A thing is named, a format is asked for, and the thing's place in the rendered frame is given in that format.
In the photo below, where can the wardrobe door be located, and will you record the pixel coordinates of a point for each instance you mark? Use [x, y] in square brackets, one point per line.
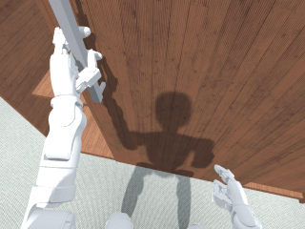
[195, 83]
[290, 177]

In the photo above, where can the handle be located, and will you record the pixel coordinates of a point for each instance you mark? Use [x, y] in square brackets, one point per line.
[67, 22]

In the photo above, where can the right robot hand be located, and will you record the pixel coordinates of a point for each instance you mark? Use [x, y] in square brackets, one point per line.
[230, 195]

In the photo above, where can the robot left upper arm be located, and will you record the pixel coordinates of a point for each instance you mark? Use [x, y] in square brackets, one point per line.
[51, 219]

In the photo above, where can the left robot hand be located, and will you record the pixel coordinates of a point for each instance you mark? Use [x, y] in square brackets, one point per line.
[64, 70]

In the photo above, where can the robot right forearm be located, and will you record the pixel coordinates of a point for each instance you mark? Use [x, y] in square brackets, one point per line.
[243, 217]

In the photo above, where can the left robot thigh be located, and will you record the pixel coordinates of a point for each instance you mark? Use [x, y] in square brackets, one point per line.
[119, 221]

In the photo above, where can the robot left forearm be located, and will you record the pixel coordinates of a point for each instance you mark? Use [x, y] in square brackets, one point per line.
[60, 157]

